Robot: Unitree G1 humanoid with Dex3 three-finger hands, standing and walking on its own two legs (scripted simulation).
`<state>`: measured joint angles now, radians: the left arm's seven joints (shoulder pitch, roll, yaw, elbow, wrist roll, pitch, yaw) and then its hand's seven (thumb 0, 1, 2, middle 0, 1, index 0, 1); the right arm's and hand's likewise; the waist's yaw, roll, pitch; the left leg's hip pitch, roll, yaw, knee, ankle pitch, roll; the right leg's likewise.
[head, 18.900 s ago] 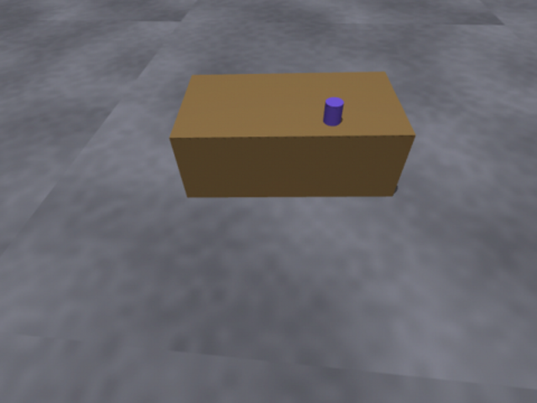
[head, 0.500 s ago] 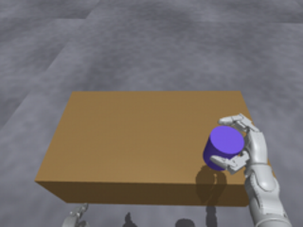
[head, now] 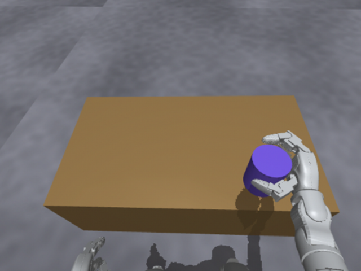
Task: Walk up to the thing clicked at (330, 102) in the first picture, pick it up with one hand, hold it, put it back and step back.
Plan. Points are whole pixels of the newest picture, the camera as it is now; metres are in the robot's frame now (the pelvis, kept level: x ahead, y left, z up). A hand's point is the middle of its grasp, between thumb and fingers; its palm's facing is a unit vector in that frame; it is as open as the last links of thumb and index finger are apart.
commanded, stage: crouch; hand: right
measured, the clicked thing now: (265, 171) +0.34 -0.16 +0.01
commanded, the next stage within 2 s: lower in 0.82 s
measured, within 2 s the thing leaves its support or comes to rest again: rests again in 1.92 s
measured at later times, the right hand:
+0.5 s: hand (253, 163) +0.42 -0.17 -0.09, palm faces +0.07 +1.00 +0.00, open 11.2 cm
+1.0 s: hand (250, 163) +0.45 -0.18 -0.15, palm faces +0.08 +1.00 +0.00, open 11.2 cm
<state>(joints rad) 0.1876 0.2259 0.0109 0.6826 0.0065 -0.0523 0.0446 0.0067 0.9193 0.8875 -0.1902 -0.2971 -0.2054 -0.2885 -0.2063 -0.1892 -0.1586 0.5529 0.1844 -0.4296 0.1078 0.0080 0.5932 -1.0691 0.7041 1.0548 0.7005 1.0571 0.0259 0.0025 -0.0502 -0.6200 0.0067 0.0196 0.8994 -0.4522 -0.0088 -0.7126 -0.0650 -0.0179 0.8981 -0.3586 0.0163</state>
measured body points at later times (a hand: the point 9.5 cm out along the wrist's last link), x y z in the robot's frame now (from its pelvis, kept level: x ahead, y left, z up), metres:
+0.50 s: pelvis -0.02 +0.00 -0.11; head +0.13 -0.02 +0.32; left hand +0.07 +0.26 -0.23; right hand +0.41 -0.22 -0.09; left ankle +0.00 +0.13 -0.69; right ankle +0.05 -0.13 -0.69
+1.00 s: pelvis -0.04 -0.01 -0.16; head +0.14 -0.03 +0.25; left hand +0.05 +0.27 -0.28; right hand +0.44 -0.23 -0.15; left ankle +0.00 +0.13 -0.69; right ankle +0.05 -0.13 -0.69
